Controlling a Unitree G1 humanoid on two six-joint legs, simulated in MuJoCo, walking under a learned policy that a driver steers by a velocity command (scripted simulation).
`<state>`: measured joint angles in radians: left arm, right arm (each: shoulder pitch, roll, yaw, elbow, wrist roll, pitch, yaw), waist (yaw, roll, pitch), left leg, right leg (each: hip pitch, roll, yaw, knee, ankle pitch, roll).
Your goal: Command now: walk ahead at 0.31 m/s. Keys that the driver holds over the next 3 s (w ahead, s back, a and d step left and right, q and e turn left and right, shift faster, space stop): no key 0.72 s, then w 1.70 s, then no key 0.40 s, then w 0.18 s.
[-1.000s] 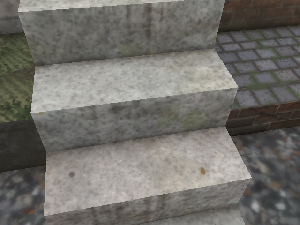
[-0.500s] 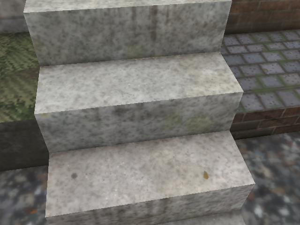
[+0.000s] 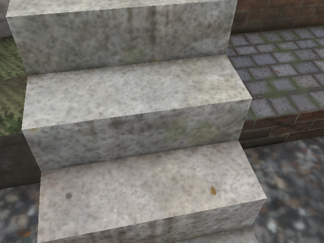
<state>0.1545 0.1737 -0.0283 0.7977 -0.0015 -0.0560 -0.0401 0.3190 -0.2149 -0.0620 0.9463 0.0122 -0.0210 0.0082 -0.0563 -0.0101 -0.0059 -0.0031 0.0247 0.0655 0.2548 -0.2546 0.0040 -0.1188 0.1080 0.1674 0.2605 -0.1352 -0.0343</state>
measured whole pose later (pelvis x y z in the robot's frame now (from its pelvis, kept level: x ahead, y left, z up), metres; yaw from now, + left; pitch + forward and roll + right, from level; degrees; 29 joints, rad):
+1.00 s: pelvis -0.01 +0.00 +0.00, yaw +1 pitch +1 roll -2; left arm 0.33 0.18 -0.02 0.97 -0.01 -0.04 -0.02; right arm 0.34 -0.19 -0.04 0.98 0.01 -0.03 0.00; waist 0.00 0.00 -0.02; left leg -0.08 0.04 0.04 0.35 -0.29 0.00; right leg -0.15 0.10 0.12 0.26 -0.12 -0.03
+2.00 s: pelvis +0.00 -0.01 +0.00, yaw +2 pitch +1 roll -2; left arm 0.17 0.21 -0.06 0.97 0.00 -0.06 -0.04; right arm 0.22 -0.22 -0.01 0.94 0.02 -0.04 0.01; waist 0.00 -0.01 0.01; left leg -0.04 0.06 0.02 0.31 -0.28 -0.02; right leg -0.11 0.12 0.10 0.22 -0.11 -0.05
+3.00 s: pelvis +0.00 +0.00 +0.00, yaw +3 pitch +0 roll -2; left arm 0.24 0.21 -0.06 1.06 0.00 -0.04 -0.04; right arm 0.27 -0.22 0.00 1.00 0.02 -0.02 0.02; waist 0.01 -0.01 0.02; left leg -0.04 0.04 0.02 0.34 -0.29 -0.01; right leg -0.11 0.09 0.07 0.27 -0.14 -0.03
